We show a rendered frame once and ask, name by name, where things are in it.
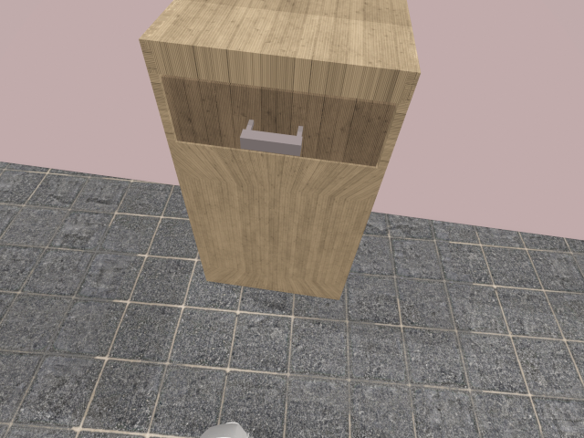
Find handle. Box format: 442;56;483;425
240;120;303;156

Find cabinet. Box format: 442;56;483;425
139;0;421;300

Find drawer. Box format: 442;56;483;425
162;75;396;167

